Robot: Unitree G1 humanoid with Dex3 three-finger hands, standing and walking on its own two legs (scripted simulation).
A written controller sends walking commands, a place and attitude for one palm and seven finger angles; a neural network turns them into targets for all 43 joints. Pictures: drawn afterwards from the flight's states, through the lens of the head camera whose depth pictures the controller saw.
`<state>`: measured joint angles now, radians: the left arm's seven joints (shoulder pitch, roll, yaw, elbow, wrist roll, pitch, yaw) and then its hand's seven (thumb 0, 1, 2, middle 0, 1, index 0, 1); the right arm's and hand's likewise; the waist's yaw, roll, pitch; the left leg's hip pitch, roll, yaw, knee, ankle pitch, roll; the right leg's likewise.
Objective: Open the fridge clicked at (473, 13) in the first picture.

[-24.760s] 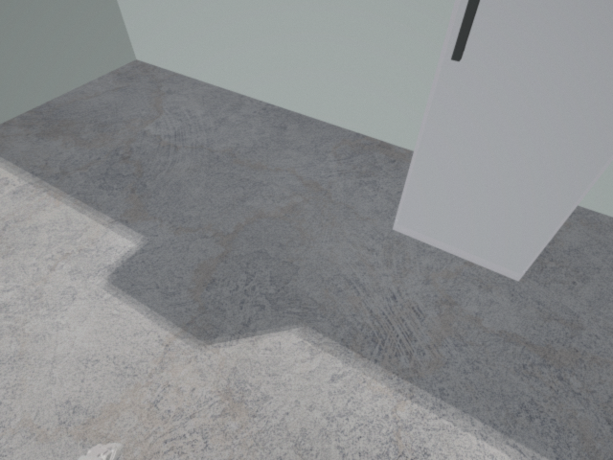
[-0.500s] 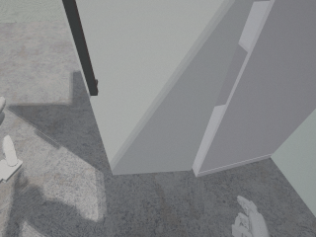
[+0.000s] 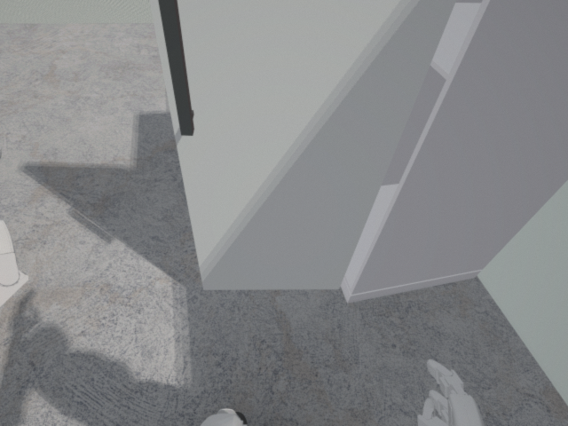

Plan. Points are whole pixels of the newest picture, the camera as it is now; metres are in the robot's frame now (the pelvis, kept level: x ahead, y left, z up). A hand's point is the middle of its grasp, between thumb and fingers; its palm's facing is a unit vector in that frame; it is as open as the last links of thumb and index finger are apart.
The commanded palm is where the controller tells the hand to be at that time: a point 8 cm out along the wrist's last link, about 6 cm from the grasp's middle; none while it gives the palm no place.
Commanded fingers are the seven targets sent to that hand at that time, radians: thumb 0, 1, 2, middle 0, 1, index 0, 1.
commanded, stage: step back with the hand held close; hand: left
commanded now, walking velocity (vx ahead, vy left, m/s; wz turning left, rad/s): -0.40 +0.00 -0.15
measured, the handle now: (175, 27) +0.64 +0.21 +0.25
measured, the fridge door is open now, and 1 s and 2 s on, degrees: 79 79 79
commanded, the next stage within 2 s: stop stepping back and stand still in 0.24 s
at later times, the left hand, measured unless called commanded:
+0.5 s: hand out of the picture +0.08 +0.28 +0.19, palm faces +0.35 -0.84 -0.41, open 7.4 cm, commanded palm +0.04 +0.32 +0.19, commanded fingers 0.00 0.90 0.90 -0.20 -0.30 -0.20 -0.30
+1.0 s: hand out of the picture +0.04 +0.35 +0.20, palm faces +0.36 -0.85 -0.38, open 7.4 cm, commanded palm -0.01 +0.37 +0.19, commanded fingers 0.00 0.90 0.90 -0.20 -0.30 -0.20 -0.30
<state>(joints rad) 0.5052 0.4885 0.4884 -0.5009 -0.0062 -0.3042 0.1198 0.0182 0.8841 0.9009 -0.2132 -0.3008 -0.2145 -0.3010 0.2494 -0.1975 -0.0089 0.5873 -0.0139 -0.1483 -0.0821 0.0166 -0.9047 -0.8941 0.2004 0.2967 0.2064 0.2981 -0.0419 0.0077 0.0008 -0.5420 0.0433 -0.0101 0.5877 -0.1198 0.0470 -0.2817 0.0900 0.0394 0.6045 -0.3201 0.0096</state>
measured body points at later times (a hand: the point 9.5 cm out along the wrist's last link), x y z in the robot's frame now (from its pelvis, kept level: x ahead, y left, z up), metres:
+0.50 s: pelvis -0.14 +0.04 +0.00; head -0.13 +0.07 +0.45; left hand +0.05 +0.32 +0.21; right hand +0.05 -0.19 -0.05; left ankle +0.04 +0.09 -0.71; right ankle -0.25 -0.10 -0.73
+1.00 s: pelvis -0.21 +0.10 +0.02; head -0.24 +0.14 +0.47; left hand +0.01 +0.39 +0.22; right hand -0.15 -0.17 -0.07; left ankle -0.13 +0.21 -0.65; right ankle -0.21 +0.00 -0.72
